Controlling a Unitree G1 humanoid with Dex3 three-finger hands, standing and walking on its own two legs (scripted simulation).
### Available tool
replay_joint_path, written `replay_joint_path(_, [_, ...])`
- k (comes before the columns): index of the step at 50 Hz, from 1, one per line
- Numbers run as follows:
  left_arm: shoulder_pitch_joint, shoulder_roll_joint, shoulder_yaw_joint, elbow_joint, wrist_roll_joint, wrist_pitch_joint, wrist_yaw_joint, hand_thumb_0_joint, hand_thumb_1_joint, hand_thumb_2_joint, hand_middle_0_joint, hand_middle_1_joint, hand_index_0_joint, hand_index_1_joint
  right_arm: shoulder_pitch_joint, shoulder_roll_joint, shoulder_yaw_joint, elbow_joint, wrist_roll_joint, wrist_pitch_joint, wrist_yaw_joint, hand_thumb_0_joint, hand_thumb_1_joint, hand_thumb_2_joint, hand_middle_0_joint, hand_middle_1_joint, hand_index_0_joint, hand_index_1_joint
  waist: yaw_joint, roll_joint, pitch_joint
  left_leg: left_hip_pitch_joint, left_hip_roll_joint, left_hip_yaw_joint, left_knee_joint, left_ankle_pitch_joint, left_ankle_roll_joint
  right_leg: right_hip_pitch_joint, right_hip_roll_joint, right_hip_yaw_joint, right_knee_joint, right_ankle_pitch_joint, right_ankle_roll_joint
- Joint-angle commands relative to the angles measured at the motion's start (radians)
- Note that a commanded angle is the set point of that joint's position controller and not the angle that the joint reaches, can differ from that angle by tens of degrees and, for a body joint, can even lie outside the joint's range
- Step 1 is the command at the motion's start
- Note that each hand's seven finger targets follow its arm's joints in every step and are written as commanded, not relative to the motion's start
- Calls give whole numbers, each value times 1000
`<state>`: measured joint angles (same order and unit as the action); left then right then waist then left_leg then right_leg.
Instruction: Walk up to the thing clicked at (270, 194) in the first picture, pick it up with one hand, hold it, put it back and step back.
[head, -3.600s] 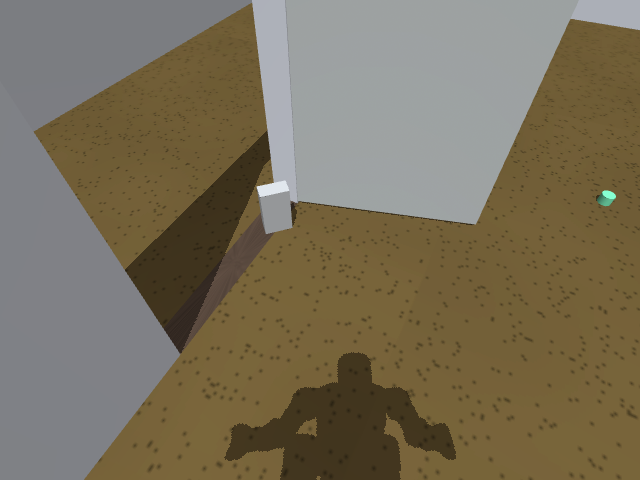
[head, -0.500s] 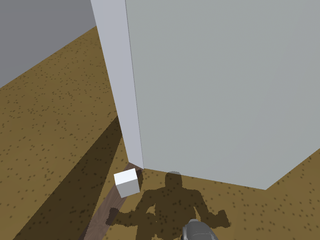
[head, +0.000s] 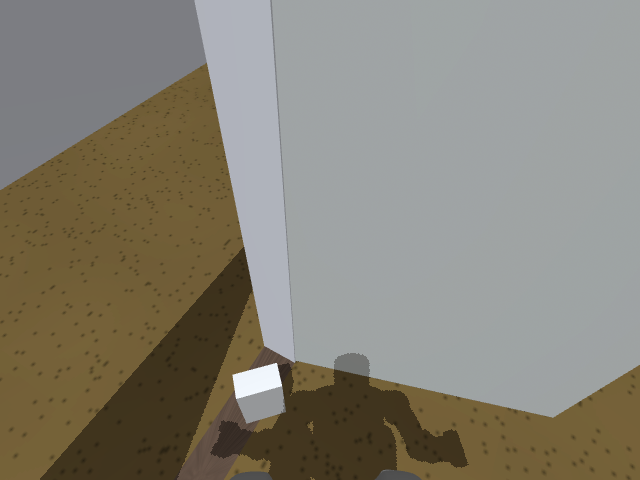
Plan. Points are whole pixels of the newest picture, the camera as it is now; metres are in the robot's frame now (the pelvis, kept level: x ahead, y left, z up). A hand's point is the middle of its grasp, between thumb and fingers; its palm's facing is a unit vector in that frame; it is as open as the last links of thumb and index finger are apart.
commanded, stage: walk up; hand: left
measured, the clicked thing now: (261, 394) +0.42 +0.17 -0.64
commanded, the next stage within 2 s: stand in 1.40 s
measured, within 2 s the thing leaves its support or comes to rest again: neither
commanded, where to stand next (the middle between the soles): +0.08 -0.01 m, yaw +0 degrees
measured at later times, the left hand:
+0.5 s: hand out of the picture +0.08 +0.26 -0.13, palm faces +0.00 -0.94 -0.35, open 7.4 cm
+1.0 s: hand out of the picture +0.13 +0.24 -0.13, palm faces -0.04 -0.95 -0.31, open 7.4 cm
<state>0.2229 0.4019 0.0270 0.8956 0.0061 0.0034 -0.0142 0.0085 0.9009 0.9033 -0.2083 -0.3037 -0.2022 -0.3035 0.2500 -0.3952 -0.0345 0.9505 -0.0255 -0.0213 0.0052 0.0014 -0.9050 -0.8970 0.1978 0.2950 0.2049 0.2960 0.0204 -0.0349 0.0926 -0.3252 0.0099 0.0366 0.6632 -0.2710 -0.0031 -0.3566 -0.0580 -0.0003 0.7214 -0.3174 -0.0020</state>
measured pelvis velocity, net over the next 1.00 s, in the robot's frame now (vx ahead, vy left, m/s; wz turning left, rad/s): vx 0.03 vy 0.00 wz -0.02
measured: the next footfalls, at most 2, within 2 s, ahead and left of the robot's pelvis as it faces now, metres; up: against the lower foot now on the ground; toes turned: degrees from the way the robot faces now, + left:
none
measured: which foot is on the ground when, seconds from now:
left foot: down 0.00-1.00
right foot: down 0.00-1.00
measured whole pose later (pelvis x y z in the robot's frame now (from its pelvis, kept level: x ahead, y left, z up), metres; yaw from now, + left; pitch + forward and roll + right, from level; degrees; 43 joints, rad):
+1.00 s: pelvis +0.03 +0.00 +0.03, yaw -1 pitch -2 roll +0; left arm 0.07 0.34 0.01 1.16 0.01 0.00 -0.02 0.01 0.90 0.90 -0.21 -0.30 -0.20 -0.30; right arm 0.10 -0.36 0.00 1.17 -0.01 -0.02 0.00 0.00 -0.90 -0.90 0.20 0.30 0.21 0.30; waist -0.02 -0.01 0.05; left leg -0.14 0.03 0.04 0.34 -0.16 -0.01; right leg -0.11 -0.03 0.00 0.34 -0.18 0.02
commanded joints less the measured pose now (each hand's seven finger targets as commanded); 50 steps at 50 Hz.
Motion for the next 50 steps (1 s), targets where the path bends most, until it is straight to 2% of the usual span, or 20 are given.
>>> replay_joint_path(1, [21, 209, 48, 1, -14, -3, 16, 0, 900, 900, -200, -300, -200, -300, -129, -289, -58, -76, 2, -34, -14, 0, -900, -900, 200, 300, 200, 300, 18, 185, 7, -169, 311, -443, -423, -385, 192, 43, -3, 47, 101, -189, -29])
replay_joint_path(2, [31, 199, 50, 23, -12, -6, 12, 0, 900, 900, -200, -300, -200, -300, -141, -265, -47, -72, 4, -34, -15, 0, -900, -900, 200, 300, 200, 300, 24, 188, -1, -158, 260, -349, -398, -350, 162, 70, -3, 43, 43, -169, -35])
replay_joint_path(3, [34, 191, 48, 39, -11, -10, 7, 0, 900, 900, -200, -300, -200, -300, -138, -248, -38, -66, 2, -37, -14, 0, -900, -900, 200, 300, 200, 300, 21, 197, -19, -101, 213, -281, -359, -240, 133, 68, 6, 33, -20, -115, -33])
replay_joint_path(4, [33, 186, 47, 51, -13, -15, 7, 0, 900, 900, -200, -300, -200, -300, -132, -237, -33, -58, 3, -40, -13, 0, -900, -900, 200, 300, 200, 300, 21, 215, -39, -56, 192, -245, -322, -123, 116, 70, 14, 16, -71, -62, -29])
replay_joint_path(6, [38, 168, 42, 82, -9, -20, 12, 0, 900, 900, -200, -300, -200, -300, -141, -242, -34, -43, 11, -36, -7, 0, -900, -900, 200, 300, 200, 300, 23, 232, -91, -21, 182, -212, -260, -29, 99, 154, 27, -6, -196, 20, -26])
replay_joint_path(7, [24, 172, 40, 91, -4, -25, 17, 0, 900, 900, -200, -300, -200, -300, -140, -225, -27, -41, 16, -31, -7, 0, -900, -900, 200, 300, 200, 300, 20, 210, -110, -9, 179, -196, -231, 32, 89, 191, 12, 15, -248, 55, -29])
replay_joint_path(8, [-2, 191, 38, 91, 1, -30, 19, 0, 900, 900, -200, -300, -200, -300, -130, -202, -20, -36, 20, -30, -8, 0, -900, -900, 200, 300, 200, 300, 4, 170, -136, -1, 161, -177, -231, 34, 68, 203, -16, 62, -249, 108, -34])
replay_joint_path(10, [-73, 197, 29, 88, -2, -30, 11, 0, 900, 900, -200, -300, -200, -300, -130, -200, -18, -16, 26, -27, -11, 0, -900, -900, 200, 300, 200, 300, -21, 122, -112, 28, 122, -160, -282, -126, 47, 141, -33, 93, -250, 61, -39])
replay_joint_path(11, [-96, 188, 24, 90, -5, -28, 8, 0, 900, 900, -200, -300, -200, -300, -141, -208, -20, -4, 22, -26, -13, 0, -900, -900, 200, 300, 200, 300, -24, 122, -90, 35, 124, -169, -307, -157, 42, 119, -29, 85, -255, 43, -34])
replay_joint_path(13, [-79, 174, 16, 118, -10, -30, 6, 0, 900, 900, -200, -300, -200, -300, -184, -214, -18, 4, 20, -27, -11, 0, -900, -900, 200, 300, 200, 300, -9, 121, -90, 54, 141, -182, -307, -117, 52, 130, -29, 69, -278, 60, -31])
replay_joint_path(18, [-114, 186, 16, 156, -10, -46, 10, 0, 900, 900, -200, -300, -200, -300, -180, -189, -8, 47, 31, -32, -11, 0, -900, -900, 200, 300, 200, 300, -24, 22, -141, 170, 115, -105, -242, 194, 42, 157, -72, 100, -334, 265, -36])
replay_joint_path(20, [-116, 180, 13, 168, -10, -47, 12, 0, 900, 900, -200, -300, -200, -300, -189, -187, -10, 61, 34, -29, -11, 0, -900, -900, 200, 300, 200, 300, -25, 4, -155, 203, 116, -99, -234, 234, 44, 166, -76, 94, -348, 304, -31])
replay_joint_path(23, [-146, 175, 13, 178, -9, -42, 14, 0, 900, 900, -200, -300, -200, -300, -210, -176, -10, 79, 31, -21, -9, 0, -900, -900, 200, 300, 200, 300, -27, -25, -123, 211, 111, -91, -266, 199, 35, 143, -80, 97, -394, 241, -27])
replay_joint_path(28, [-177, 165, 12, 190, -7, -37, 14, 0, 900, 900, -200, -300, -200, -300, -226, -176, -10, 114, 23, -17, -8, 0, -900, -900, 200, 300, 200, 300, -25, -9, -111, 210, 114, -94, -321, 166, 25, 160, -77, 96, -432, 179, -23])
replay_joint_path(33, [-183, 163, 14, 204, -5, -34, 13, 0, 900, 900, -200, -300, -200, -300, -238, -172, -6, 134, 21, -22, -9, 0, -900, -900, 200, 300, 200, 300, -18, 20, -135, 200, 119, -94, -354, 196, 21, 232, -73, 82, -430, 234, -17])
replay_joint_path(38, [-192, 161, 17, 206, -3, -31, 14, 0, 900, 900, -200, -300, -200, -300, -239, -168, -3, 144, 20, -23, -10, 0, -900, -900, 200, 300, 200, 300, -16, 38, -138, 201, 121, -89, -370, 202, 18, 246, -70, 77, -436, 242, -14])
replay_joint_path(39, [-196, 162, 17, 205, -2, -30, 13, 0, 900, 900, -200, -300, -200, -300, -239, -170, -4, 144, 18, -23, -10, 0, -900, -900, 200, 300, 200, 300, -18, 42, -127, 195, 117, -86, -374, 177, 17, 242, -69, 78, -440, 230, -13])
replay_joint_path(44, [-203, 156, 20, 207, -3, -26, 13, 0, 900, 900, -200, -300, -200, -300, -225, -169, -3, 149, 18, -27, -13, 0, -900, -900, 200, 300, 200, 300, -18, 49, -139, 201, 125, -86, -384, 205, 17, 255, -67, 75, -431, 246, -14])
replay_joint_path(45, [-209, 155, 18, 206, -2, -24, 12, 0, 900, 900, -200, -300, -200, -300, -225, -174, -4, 151, 16, -27, -13, 0, -900, -900, 200, 300, 200, 300, -21, 53, -128, 187, 122, -87, -389, 171, 20, 253, -67, 78, -436, 236, -13])
replay_joint_path(50, [-203, 151, 17, 209, -2, -23, 11, 0, 900, 900, -200, -300, -200, -300, -217, -173, -4, 150, 17, -25, -13, 0, -900, -900, 200, 300, 200, 300, -23, 48, -113, 184, 122, -95, -396, 134, 19, 239, -59, 79, -443, 203, -13])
